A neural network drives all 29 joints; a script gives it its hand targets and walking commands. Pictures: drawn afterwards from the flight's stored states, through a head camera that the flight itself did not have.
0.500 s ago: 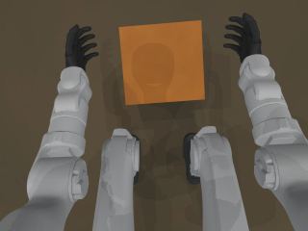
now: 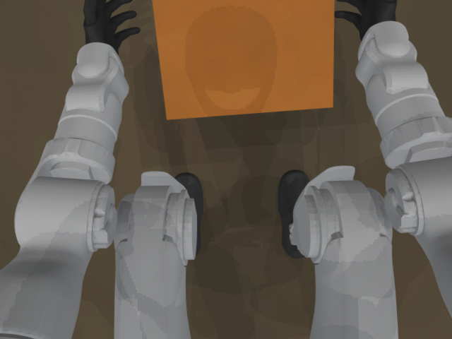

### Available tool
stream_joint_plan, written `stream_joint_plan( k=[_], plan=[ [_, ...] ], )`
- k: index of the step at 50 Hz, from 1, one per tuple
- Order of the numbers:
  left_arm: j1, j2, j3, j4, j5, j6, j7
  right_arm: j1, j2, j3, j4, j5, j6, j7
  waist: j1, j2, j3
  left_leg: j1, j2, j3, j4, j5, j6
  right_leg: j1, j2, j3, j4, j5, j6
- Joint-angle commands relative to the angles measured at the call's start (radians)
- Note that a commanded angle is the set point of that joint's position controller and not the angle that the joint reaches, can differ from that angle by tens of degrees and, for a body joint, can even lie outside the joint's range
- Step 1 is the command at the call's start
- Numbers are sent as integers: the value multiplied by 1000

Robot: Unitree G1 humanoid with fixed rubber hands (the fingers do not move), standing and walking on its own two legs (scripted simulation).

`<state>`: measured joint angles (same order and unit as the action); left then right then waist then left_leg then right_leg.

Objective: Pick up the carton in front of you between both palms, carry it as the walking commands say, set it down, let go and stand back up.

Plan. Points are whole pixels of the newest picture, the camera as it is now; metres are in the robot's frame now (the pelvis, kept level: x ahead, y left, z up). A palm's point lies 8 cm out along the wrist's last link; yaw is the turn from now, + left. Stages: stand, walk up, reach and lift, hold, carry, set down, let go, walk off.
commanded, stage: reach and lift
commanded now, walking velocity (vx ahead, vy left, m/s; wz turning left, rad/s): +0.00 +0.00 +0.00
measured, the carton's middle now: (241, 48) +0.50 -0.01 -0.24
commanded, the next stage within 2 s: none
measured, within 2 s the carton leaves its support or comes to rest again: leaves its support in 0.70 s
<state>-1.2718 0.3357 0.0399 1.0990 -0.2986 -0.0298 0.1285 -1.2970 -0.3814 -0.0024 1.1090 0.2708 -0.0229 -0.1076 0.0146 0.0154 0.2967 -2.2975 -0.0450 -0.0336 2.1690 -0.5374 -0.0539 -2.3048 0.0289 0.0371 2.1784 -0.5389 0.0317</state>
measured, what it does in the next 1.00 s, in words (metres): stands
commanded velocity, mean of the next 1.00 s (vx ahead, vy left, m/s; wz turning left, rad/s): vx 0.00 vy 0.00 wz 0.00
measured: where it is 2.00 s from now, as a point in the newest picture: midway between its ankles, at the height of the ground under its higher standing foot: (240, 229)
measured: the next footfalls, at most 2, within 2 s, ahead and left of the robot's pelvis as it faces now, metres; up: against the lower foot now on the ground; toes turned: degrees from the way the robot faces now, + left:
none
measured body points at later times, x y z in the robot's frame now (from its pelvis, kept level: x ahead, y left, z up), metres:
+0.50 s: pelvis +0.00 +0.00 +0.01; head +0.36 -0.01 +0.28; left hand +0.52 +0.15 -0.18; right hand +0.53 -0.16 -0.18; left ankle +0.12 +0.13 -0.33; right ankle +0.12 -0.13 -0.33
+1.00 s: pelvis +0.00 +0.00 +0.04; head +0.27 -0.01 +0.40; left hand +0.50 +0.15 -0.05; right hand +0.50 -0.15 -0.05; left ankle +0.12 +0.13 -0.33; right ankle +0.12 -0.13 -0.33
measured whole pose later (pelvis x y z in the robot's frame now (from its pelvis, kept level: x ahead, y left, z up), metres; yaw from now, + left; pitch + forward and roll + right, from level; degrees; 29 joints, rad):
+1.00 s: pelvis +0.00 +0.00 +0.04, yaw +0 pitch +37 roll +1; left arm -1.04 0.08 0.32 0.83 -0.04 0.19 0.15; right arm -1.06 -0.12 -0.25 0.86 0.02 0.20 -0.12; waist 0.01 0.01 -0.02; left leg -2.16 -0.11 -0.07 2.06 -0.55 -0.08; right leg -2.17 0.10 0.07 2.07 -0.55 0.07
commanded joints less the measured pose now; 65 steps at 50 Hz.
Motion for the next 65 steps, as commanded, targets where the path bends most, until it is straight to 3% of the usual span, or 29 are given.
stream_joint_plan(
  k=[1, 12, 17, 20, 22, 25, 27, 28, 33, 38, 43, 47, 50, 57, 65],
  plan=[
    [-150, 27, 3, -111, -7, -27, 0, -173, -43, -3, -103, 7, -22, 1, -9, -40, -1248, 571, 6, 83, -155, 308, 2, 681, 0, -56, -163, 327, 3],
    [-141, 1, 28, -74, 39, -30, 9, -170, -32, -33, -61, -31, -33, -1, -13, -28, -1104, 518, 0, 64, -181, 240, 1, 545, -2, -51, -189, 236, 1],
    [-212, -113, -45, -80, 7, -41, 10, -228, 87, 29, -62, -8, -44, 3, -22, -22, -1115, 543, -15, 62, -199, 234, 4, 551, 13, -54, -206, 224, -8],
    [-216, -156, -30, -38, 29, -50, 18, -236, 125, 25, -22, -28, -52, -5, -25, -19, -1096, 542, -26, 62, -203, 226, 2, 548, 19, -52, -217, 212, -4],
    [-221, -197, -17, -9, 59, -53, 21, -262, 172, 38, -5, -38, -56, -2, -8, -21, -1083, 548, -31, 63, -206, 226, 6, 533, 27, -53, -219, 204, 1],
    [-430, -565, -123, -43, 63, -50, -51, -448, 560, 147, -21, -39, -47, 64, -9, -34, -1106, 511, -57, 63, -192, 246, 17, 535, 60, -53, -206, 232, -8],
    [-524, -727, -141, -53, 96, -27, -102, -519, 736, 155, -31, -72, -26, 108, -7, -37, -1095, 482, -73, 76, -176, 225, 18, 530, 76, -58, -193, 221, -9],
    [-520, -733, -106, -41, 123, -20, -109, -517, 748, 130, -22, -96, -18, 112, -2, -40, -1082, 473, -79, 88, -169, 207, 12, 522, 79, -61, -189, 203, -7],
    [-611, -976, -172, -179, 98, 16, -163, -594, 994, 187, -174, -66, 12, 160, -3, -31, -1236, 549, -102, 114, -150, 282, 19, 589, 107, -86, -165, 285, -6],
    [-610, -1125, -291, -400, 32, 55, -154, -572, 1124, 283, -384, -18, 53, 142, -16, -26, -1591, 749, -118, 137, -138, 407, 4, 813, 123, -116, -151, 423, -4],
    [-538, -1198, -305, -573, 93, 138, -169, -498, 1229, 298, -554, -69, 135, 152, -10, -35, -1678, 789, -140, 150, -211, 316, 10, 869, 144, -134, -220, 329, -5],
    [-436, -1271, -235, -464, 175, 215, -203, -394, 1298, 212, -465, -166, 210, 190, -13, -40, -1392, 654, -140, 143, -309, 103, 18, 705, 144, -134, -321, 108, -8],
    [-388, -1306, -134, -358, 268, 257, -232, -353, 1329, 121, -358, -250, 250, 220, -3, -34, -1240, 601, -140, 140, -377, 19, 29, 638, 146, -130, -392, 14, -12],
    [-348, -1344, -49, -303, 356, 279, -261, -317, 1364, 33, -306, -332, 269, 248, -4, -35, -1294, 673, -143, 126, -503, 52, 28, 723, 150, -118, -516, 55, -11],
    [-263, -1413, -148, -376, 325, 293, -275, -230, 1427, 121, -388, -309, 285, 264, -10, -22, -1426, 854, -143, 111, -615, 145, 15, 896, 153, -111, -623, 142, -5]
  ],
)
